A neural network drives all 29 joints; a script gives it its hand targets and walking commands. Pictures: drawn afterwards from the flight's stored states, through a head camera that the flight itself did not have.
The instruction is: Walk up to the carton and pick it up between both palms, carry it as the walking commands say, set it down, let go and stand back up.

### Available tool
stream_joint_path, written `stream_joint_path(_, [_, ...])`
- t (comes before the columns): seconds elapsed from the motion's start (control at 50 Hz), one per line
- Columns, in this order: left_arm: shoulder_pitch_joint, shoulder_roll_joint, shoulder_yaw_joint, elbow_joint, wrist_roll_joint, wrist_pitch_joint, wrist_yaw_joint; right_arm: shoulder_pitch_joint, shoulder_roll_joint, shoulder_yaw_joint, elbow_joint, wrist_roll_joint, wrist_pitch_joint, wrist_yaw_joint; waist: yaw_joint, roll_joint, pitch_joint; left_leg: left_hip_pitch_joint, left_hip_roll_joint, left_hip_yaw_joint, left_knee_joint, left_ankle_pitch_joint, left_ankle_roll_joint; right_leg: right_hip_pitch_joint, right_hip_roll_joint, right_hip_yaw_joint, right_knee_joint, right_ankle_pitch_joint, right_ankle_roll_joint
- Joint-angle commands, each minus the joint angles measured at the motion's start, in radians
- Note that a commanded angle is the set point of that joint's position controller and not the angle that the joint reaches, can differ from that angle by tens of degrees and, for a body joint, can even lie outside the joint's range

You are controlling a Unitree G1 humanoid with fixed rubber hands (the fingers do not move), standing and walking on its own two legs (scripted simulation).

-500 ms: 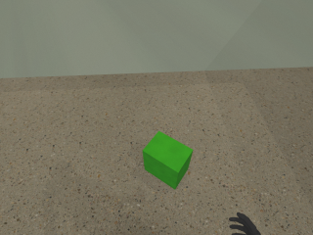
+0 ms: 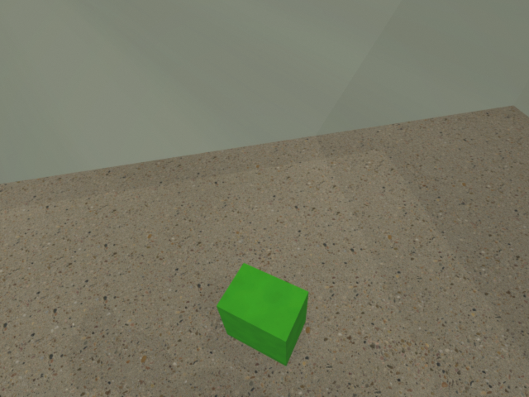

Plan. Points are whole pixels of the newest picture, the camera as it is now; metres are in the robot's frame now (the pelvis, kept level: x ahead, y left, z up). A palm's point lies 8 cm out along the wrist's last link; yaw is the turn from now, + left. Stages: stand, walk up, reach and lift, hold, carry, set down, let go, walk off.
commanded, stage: walk up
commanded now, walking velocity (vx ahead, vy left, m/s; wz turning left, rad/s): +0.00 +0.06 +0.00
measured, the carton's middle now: (264, 314) +0.52 +0.03 -0.64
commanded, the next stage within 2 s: none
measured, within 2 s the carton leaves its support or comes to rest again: neither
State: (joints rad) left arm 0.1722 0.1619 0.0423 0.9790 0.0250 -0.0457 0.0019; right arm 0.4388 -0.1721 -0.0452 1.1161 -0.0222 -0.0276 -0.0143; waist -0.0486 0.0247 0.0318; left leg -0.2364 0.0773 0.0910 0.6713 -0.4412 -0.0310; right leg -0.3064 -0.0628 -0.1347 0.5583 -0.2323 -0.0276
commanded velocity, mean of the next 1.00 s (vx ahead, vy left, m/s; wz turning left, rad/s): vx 0.02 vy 0.07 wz -0.11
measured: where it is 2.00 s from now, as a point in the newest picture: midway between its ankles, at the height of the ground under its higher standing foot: outside the picture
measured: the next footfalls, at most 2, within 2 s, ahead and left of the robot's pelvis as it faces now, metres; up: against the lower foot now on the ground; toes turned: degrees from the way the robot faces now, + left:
left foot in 0.44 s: +0.03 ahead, +0.19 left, +0.00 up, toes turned +4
left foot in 1.42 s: +0.19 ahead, +0.28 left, +0.00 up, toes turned -15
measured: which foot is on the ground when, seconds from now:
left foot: up 0.00-0.42, down 0.44-0.94, up 0.96-1.00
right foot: down 0.00-1.00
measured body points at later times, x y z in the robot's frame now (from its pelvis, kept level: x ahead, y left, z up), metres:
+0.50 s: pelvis -0.01 +0.06 +0.01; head +0.00 +0.08 +0.45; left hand -0.01 +0.32 -0.15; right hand +0.08 -0.18 -0.13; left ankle -0.01 +0.19 -0.73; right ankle +0.03 -0.09 -0.72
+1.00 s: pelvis -0.01 +0.06 -0.02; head +0.00 +0.03 +0.43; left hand +0.02 +0.34 -0.14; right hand +0.01 -0.22 -0.17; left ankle -0.01 +0.20 -0.70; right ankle -0.01 -0.05 -0.74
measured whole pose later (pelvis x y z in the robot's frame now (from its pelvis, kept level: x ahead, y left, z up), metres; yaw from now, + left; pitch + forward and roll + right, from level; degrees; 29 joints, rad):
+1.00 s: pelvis -0.01 +0.06 -0.02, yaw -8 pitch +0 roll +3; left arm 0.34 0.23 0.07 0.98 0.04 0.03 0.05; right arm 0.25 -0.28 -0.08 0.97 -0.08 0.06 -0.01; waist 0.04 0.03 0.01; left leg -0.39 0.05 0.12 0.90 -0.53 -0.01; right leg -0.38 -0.08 -0.06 0.74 -0.36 -0.01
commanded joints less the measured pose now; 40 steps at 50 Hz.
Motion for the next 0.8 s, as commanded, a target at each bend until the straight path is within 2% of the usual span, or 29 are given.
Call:
stream_joint_path(0.0, [0.114,0.167,0.031,-0.009,-0.013,-0.005,0.032,-0.009,-0.058,-0.031,-0.051,0.000,0.038,-0.017,0.061,-0.130,0.084,-0.210,-0.009,-0.081,0.265,-0.101,-0.021,0.101,-0.388,0.367,-0.262,0.712,-0.139])
stream_joint_path(0.02, [0.069,0.124,0.006,0.002,-0.018,-0.010,0.037,0.018,-0.003,-0.007,-0.039,0.015,0.033,-0.017,0.010,-0.182,0.018,-0.130,0.000,-0.089,0.231,-0.058,-0.015,0.094,-0.271,0.197,-0.206,0.951,-0.133])
stream_joint_path(0.04, [0.069,0.094,-0.003,0.012,-0.018,-0.013,0.040,0.065,0.001,-0.002,-0.014,0.021,0.032,-0.014,-0.003,-0.229,-0.037,-0.110,-0.016,-0.070,0.226,-0.009,-0.013,0.128,-0.214,0.123,-0.191,0.961,-0.119])
stream_joint_path(0.06, [0.078,0.087,-0.007,0.015,-0.018,-0.014,0.038,0.094,-0.009,-0.003,0.000,0.017,0.040,-0.012,-0.004,-0.233,-0.069,-0.099,-0.033,-0.053,0.231,0.016,-0.012,0.135,-0.197,0.101,-0.191,0.933,-0.117])
stream_joint_path(0.1, [0.091,0.103,-0.003,0.015,-0.015,-0.012,0.035,0.046,-0.027,-0.010,-0.018,0.006,0.060,-0.015,0.009,-0.193,-0.074,-0.113,-0.047,-0.052,0.203,0.026,-0.002,0.146,-0.210,0.109,-0.179,0.882,-0.123])
stream_joint_path(0.12, [0.108,0.133,0.009,0.000,-0.008,-0.010,0.038,0.014,-0.043,-0.019,-0.031,0.002,0.076,-0.020,0.028,-0.159,-0.059,-0.164,-0.049,-0.053,0.217,0.014,-0.003,0.166,-0.263,0.163,-0.170,0.854,-0.135])
stream_joint_path(0.14, [0.175,0.194,0.036,0.000,-0.012,0.003,0.055,-0.044,-0.091,-0.038,-0.067,-0.007,0.095,-0.015,0.069,-0.120,-0.046,-0.282,-0.051,-0.061,0.317,-0.016,-0.013,0.226,-0.367,0.273,-0.168,0.839,-0.163])
stream_joint_path(0.16, [0.210,0.219,0.047,0.001,-0.013,0.015,0.068,-0.094,-0.104,-0.049,-0.099,-0.010,0.104,-0.009,0.080,-0.100,-0.065,-0.320,-0.033,-0.097,0.390,-0.010,-0.022,0.228,-0.411,0.297,-0.178,0.769,-0.175])
stream_joint_path(0.2, [0.213,0.222,0.049,-0.008,0.000,0.029,0.076,-0.167,-0.103,-0.054,-0.147,-0.007,0.110,0.004,0.079,-0.145,-0.067,-0.350,-0.024,-0.123,0.455,0.032,-0.035,0.184,-0.398,0.272,-0.208,0.569,-0.162])
stream_joint_path(0.24, [0.183,0.194,0.046,-0.020,0.011,0.036,0.072,-0.196,-0.100,-0.052,-0.176,-0.006,0.113,0.019,0.071,-0.206,-0.053,-0.344,-0.029,-0.112,0.414,0.077,-0.038,0.143,-0.340,0.218,-0.231,0.402,-0.138])
stream_joint_path(0.3, [0.159,0.191,0.050,-0.034,0.023,0.037,0.061,-0.210,-0.071,-0.034,-0.195,-0.002,0.112,0.031,0.066,-0.245,-0.044,-0.242,-0.027,-0.092,0.216,0.076,-0.030,0.081,-0.287,0.190,-0.265,0.243,-0.121])
stream_joint_path(0.34, [0.130,0.149,0.033,-0.014,0.015,0.031,0.026,-0.175,-0.004,-0.003,-0.166,0.011,0.089,0.030,0.049,-0.309,-0.090,-0.009,-0.064,-0.036,-0.020,0.103,-0.011,0.008,-0.167,0.114,-0.302,-0.023,-0.096])
stream_joint_path(0.36, [0.110,0.160,0.037,-0.014,0.005,0.040,0.020,-0.161,-0.026,-0.008,-0.158,0.003,0.077,0.021,0.030,-0.277,-0.071,0.082,-0.094,0.019,-0.125,0.183,-0.006,-0.027,-0.144,0.098,-0.275,-0.084,-0.085])
stream_joint_path(0.38, [0.106,0.157,0.033,-0.012,-0.001,0.049,0.017,-0.127,-0.058,-0.016,-0.135,-0.007,0.065,0.011,0.016,-0.214,-0.054,0.159,-0.109,0.047,-0.225,0.214,-0.007,-0.063,-0.130,0.089,-0.228,-0.136,-0.070])
stream_joint_path(0.4, [0.148,0.129,0.022,-0.007,-0.004,0.053,0.008,-0.090,-0.097,-0.021,-0.117,-0.015,0.051,0.002,0.017,-0.089,-0.025,0.224,-0.043,-0.024,-0.341,0.244,-0.012,-0.117,-0.107,0.069,-0.165,-0.180,-0.036])
stream_joint_path(0.42, [0.185,0.060,0.002,-0.022,-0.003,0.054,0.003,-0.085,-0.171,-0.031,-0.127,-0.016,0.032,-0.006,0.041,0.126,-0.014,0.188,0.181,-0.263,-0.443,0.273,0.002,-0.124,-0.070,0.046,-0.033,-0.170,0.017])
stream_joint_path(0.44, [0.194,0.037,-0.002,-0.021,-0.015,0.065,0.010,-0.181,-0.234,-0.032,-0.167,0.007,0.025,-0.009,0.064,0.282,0.030,-0.001,0.308,-0.392,-0.504,0.332,0.107,-0.095,0.001,0.063,0.022,-0.254,0.046])
stream_joint_path(0.46, [0.173,0.102,0.014,0.006,-0.016,0.083,0.014,-0.212,-0.181,-0.018,-0.165,0.004,0.023,-0.007,0.049,0.236,0.043,-0.089,0.256,-0.343,-0.511,0.163,0.156,0.014,-0.028,0.120,0.074,-0.225,0.056])
stream_joint_path(0.48, [0.170,0.117,0.014,0.013,-0.018,0.085,0.012,-0.282,-0.148,-0.005,-0.171,0.003,0.019,-0.007,0.084,0.207,0.069,-0.100,0.191,-0.282,-0.499,0.179,0.141,0.028,-0.004,0.112,0.081,-0.163,0.054])
stream_joint_path(0.5, [0.181,0.118,0.015,0.034,-0.015,0.082,0.012,-0.303,-0.137,-0.001,-0.174,-0.001,0.016,-0.009,0.092,0.183,0.061,-0.070,0.149,-0.231,-0.482,0.231,0.128,0.027,0.013,0.111,0.087,-0.133,0.052])
stream_joint_path(0.52, [0.187,0.123,0.017,0.046,-0.011,0.078,0.013,-0.295,-0.138,0.000,-0.172,-0.001,0.012,-0.012,0.089,0.184,0.050,-0.031,0.132,-0.204,-0.453,0.329,0.125,0.022,0.016,0.117,0.081,-0.122,0.050])
stream_joint_path(0.56, [0.202,0.101,0.012,0.066,-0.009,0.070,0.019,-0.256,-0.127,0.004,-0.155,0.007,0.009,-0.015,0.083,0.134,0.015,0.016,0.137,-0.186,-0.400,0.443,0.136,0.058,0.021,0.120,0.012,-0.088,0.048])
stream_joint_path(0.6, [0.209,0.093,0.006,0.077,-0.010,0.061,0.027,-0.229,-0.127,0.004,-0.132,0.013,0.010,-0.018,0.086,0.120,0.005,0.024,0.121,-0.185,-0.379,0.399,0.118,0.137,0.005,0.128,-0.157,0.049,0.044])
stream_joint_path(0.64, [0.202,0.124,0.006,0.076,-0.004,0.046,0.030,-0.203,-0.111,0.005,-0.116,0.020,0.012,-0.016,0.071,0.088,0.005,-0.003,0.084,-0.187,-0.375,0.315,0.081,0.211,-0.058,0.175,-0.218,0.156,0.042])
stream_joint_path(0.66, [0.167,0.127,0.003,0.079,-0.006,0.044,0.027,-0.178,-0.092,0.005,-0.100,0.027,0.017,-0.014,0.047,-0.008,0.024,0.029,0.040,-0.152,-0.396,0.276,0.068,0.157,-0.049,0.176,-0.205,0.150,0.035])
stream_joint_path(0.68, [0.160,0.108,0.000,0.086,-0.004,0.040,0.023,-0.176,-0.096,0.005,-0.084,0.022,0.020,-0.015,0.052,-0.036,0.039,0.067,0.035,-0.140,-0.381,0.274,0.064,0.115,-0.043,0.178,-0.228,0.121,0.034])
stream_joint_path(0.74, [0.161,0.088,-0.004,0.100,-0.008,0.035,0.025,-0.165,-0.100,0.001,-0.061,0.018,0.021,-0.012,0.053,-0.051,0.043,0.079,0.037,-0.139,-0.382,0.265,0.060,0.100,-0.035,0.167,-0.247,0.082,0.030])
stream_joint_path(0.76, [0.144,0.154,0.013,0.054,-0.028,0.039,0.038,-0.206,-0.133,-0.045,-0.113,0.002,0.019,-0.015,0.052,-0.059,-0.001,0.033,0.038,-0.096,-0.321,0.215,0.043,0.114,-0.040,0.155,-0.166,0.078,0.022])
stream_joint_path(0.78, [0.099,0.183,0.033,0.002,-0.026,0.048,0.030,-0.183,-0.173,-0.066,-0.129,0.003,0.023,-0.029,0.025,-0.061,0.010,0.119,0.052,-0.063,-0.261,0.148,0.033,-0.073,-0.046,0.227,-0.070,0.092,0.008])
